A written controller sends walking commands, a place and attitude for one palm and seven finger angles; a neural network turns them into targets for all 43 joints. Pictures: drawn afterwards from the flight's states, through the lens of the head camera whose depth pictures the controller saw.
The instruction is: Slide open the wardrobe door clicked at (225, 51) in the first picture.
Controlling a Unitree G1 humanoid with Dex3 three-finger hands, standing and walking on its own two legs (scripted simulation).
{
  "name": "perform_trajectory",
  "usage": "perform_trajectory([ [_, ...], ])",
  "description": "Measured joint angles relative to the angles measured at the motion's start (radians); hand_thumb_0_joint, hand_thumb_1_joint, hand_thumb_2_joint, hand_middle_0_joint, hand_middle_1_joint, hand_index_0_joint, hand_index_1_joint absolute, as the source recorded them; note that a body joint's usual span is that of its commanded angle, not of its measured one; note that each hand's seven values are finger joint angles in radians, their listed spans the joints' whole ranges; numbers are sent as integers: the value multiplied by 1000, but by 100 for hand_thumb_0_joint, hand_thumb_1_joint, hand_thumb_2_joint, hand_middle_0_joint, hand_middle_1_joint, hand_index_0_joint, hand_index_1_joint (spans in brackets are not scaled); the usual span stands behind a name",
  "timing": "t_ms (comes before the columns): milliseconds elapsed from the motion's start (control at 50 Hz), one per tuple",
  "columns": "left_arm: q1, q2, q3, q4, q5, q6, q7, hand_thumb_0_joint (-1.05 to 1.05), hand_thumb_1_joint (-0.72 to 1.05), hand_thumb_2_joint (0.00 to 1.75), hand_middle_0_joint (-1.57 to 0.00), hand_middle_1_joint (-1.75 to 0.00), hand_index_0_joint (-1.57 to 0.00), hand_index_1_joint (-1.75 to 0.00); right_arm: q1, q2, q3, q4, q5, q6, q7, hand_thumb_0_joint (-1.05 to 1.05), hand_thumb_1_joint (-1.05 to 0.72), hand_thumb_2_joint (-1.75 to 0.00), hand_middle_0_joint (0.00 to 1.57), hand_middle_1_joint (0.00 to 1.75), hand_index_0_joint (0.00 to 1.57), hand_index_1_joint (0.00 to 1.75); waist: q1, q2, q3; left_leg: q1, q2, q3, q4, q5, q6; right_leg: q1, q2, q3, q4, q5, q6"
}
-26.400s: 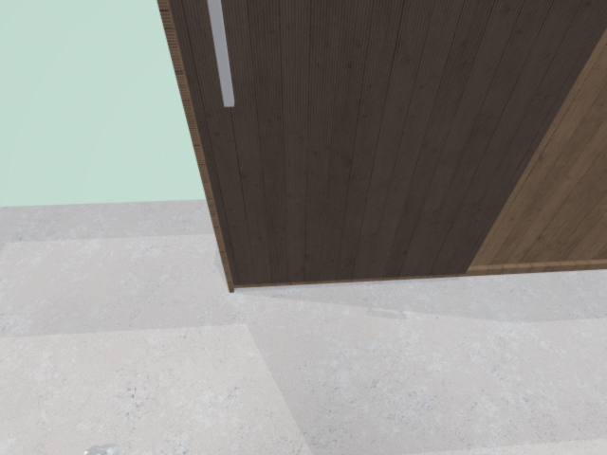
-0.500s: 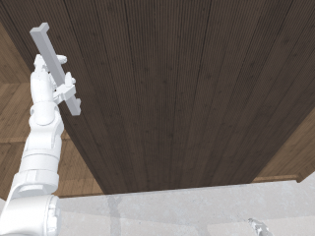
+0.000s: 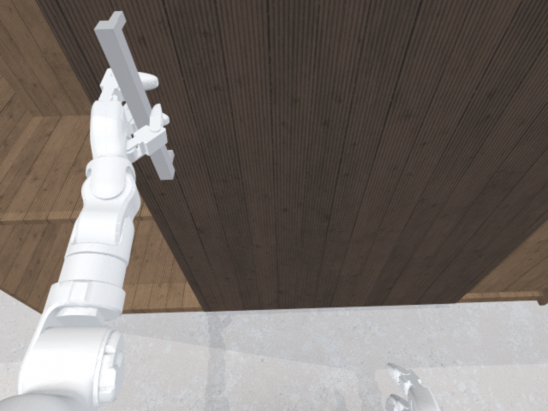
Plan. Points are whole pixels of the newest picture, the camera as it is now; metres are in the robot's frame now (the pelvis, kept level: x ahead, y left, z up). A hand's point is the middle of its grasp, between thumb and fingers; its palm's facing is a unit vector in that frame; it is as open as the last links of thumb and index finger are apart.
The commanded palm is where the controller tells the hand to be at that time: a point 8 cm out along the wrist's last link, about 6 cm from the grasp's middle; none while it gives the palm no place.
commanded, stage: stop walking and hold the door there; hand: left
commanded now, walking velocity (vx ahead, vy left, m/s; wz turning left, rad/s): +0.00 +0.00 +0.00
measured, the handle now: (146, 107) +0.47 +0.24 +0.18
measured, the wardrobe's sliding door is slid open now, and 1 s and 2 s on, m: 0.56 0.56 0.55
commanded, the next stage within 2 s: loosen the grip on the handle in 0.50 s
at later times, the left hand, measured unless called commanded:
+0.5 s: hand (162, 129) +0.43 +0.20 +0.18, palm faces +0.37 -0.92 -0.15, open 6.3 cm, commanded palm +0.39 +0.22 +0.17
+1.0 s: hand (159, 128) +0.44 +0.21 +0.17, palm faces +0.39 -0.91 -0.16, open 11.9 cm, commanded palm +0.40 +0.25 +0.17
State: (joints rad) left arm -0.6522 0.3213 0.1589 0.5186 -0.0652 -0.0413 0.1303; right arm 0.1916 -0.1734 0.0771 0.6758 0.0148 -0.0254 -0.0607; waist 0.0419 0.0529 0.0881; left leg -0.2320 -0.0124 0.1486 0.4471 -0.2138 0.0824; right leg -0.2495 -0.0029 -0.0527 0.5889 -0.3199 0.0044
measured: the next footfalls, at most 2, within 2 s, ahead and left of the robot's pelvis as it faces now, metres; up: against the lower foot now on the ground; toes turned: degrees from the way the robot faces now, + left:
right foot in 0.04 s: +0.02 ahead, -0.12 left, +0.00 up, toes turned -2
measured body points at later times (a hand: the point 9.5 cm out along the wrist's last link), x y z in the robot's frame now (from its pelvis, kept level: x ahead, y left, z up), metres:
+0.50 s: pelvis -0.01 -0.03 +0.00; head +0.01 -0.04 +0.45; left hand +0.40 +0.25 +0.19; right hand +0.11 -0.31 -0.11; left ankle +0.02 +0.06 -0.74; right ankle -0.02 -0.12 -0.74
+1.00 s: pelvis -0.02 -0.04 -0.01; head +0.01 -0.03 +0.44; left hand +0.42 +0.26 +0.18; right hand +0.03 -0.32 -0.12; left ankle +0.02 +0.06 -0.74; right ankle -0.02 -0.12 -0.74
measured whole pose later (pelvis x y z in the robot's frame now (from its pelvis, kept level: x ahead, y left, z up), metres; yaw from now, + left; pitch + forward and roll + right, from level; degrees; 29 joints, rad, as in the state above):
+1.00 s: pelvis -0.02 -0.04 -0.01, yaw +2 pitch +4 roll -1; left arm -0.85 0.44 0.33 0.90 0.05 -0.06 0.12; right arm 0.36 -0.28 -0.03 0.76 0.00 -0.07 -0.02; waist -0.07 0.00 -0.01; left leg -0.42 0.04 0.10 0.56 -0.21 0.04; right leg -0.33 0.03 -0.10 0.54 -0.27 -0.05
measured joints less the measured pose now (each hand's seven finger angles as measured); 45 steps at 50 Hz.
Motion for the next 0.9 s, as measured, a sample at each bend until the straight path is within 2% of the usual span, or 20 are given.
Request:
perform_trajectory([
  [40, -4, 18, 12, 4, 4, 2, -3, -2, 74, 79, -46, -140, -21, -138, -2, -6, 2, -2, -1, 6, -2, 1, -90, -90, 21, 30, 21, 30, 1, -12, -3, -23, -2, 10, 34, -15, -6, 33, -10, 15, -80, 91, -9],
  [120, 1, 36, 48, 11, 4, 0, 10, -2, 74, 81, -46, -140, -19, -137, -23, -40, -20, -1, 7, 18, -17, 1, -90, -90, 21, 30, 21, 30, -15, -1, -5, -51, 21, 15, 61, -23, -21, 17, 9, 21, -80, 37, -16],
  [220, -14, 54, 72, 48, -2, 16, 18, -1, 75, 81, -46, -140, -18, -136, -20, -91, -54, -9, 17, 28, -36, 1, -90, -90, 21, 30, 21, 30, -36, -15, -19, -61, 31, 13, 68, -17, -29, 4, 18, 18, -67, 37, -24],
  [340, -25, 74, 83, 110, -4, 8, 18, 0, 76, 81, -46, -140, -19, -136, 3, -132, -77, -3, 20, 36, -50, 1, -90, -90, 21, 30, 21, 30, -48, -26, -44, -61, 42, 9, 60, -11, -40, 7, 31, 14, -81, 45, -36],
  [440, -19, 86, 86, 134, -8, 1, 18, 0, 75, 82, -46, -139, -20, -136, 26, -134, -81, 4, 24, 40, -55, 1, -90, -90, 20, 30, 20, 30, -51, -30, -58, -54, 48, 8, 51, -8, -49, 14, 37, 14, -93, 49, -43],
  [600, -14, 92, 88, 152, -7, -4, 12, 0, 75, 81, -46, -138, -20, -136, 42, -101, -62, 10, 25, 47, -52, 1, -90, -90, 20, 30, 20, 30, -55, -30, -69, -48, 51, 6, 51, -11, -52, 24, 41, 12, -99, 48, -45],
  [620, -33, 90, 110, 169, 23, -10, -13, 0, 73, 81, -46, -137, -21, -136, 44, -95, -59, 6, 34, 36, -50, 1, -90, -90, 20, 30, 20, 30, -54, -35, -57, -41, 48, 6, 50, -11, -51, 27, 37, 12, -91, 43, -42],
  [640, -79, 95, 126, 228, 71, -11, -40, -1, 71, 81, -46, -137, -22, -136, 49, -84, -63, 15, 21, 9, -39, 1, -90, -90, 20, 30, 20, 30, -58, -41, -57, -48, 41, -2, 51, -9, -49, 19, 31, 4, -81, 37, -44],
  [680, -165, 102, 164, 324, 98, 9, -82, -1, 65, 79, -46, -137, -31, -141, 65, -62, -68, 35, 0, -30, -11, 1, -90, -90, 21, 30, 21, 30, -70, -59, -78, -79, 31, -25, 49, 4, -47, -5, 22, -21, -74, 34, -53],
  [720, -202, 116, 195, 359, 106, 34, -88, -1, 58, 77, -46, -138, -40, -145, 78, -52, -64, 38, -18, -49, 14, 1, -90, -90, 21, 30, 21, 30, -81, -72, -95, -98, 32, -34, 45, 15, -50, -21, 24, -30, -80, 42, -58],
  [800, -212, 132, 168, 371, 126, 28, -43, 0, 39, 67, -47, -139, -46, -146, 114, -65, -77, 29, -26, -70, 43, 1, -90, -90, 21, 30, 21, 30, -92, -58, -107, -135, 42, -42, 71, 11, -53, -46, 33, -38, -77, 49, -63],
  [900, -209, 128, 163, 394, 104, 10, -34, 0, 0, 48, -46, -139, -46, -142, 142, -90, -88, 60, -12, -56, 43, 1, -90, -90, 21, 30, 21, 30, -108, -53, -107, -162, 44, -48, 94, 7, -49, -69, 33, -44, -59, 45, -60],
])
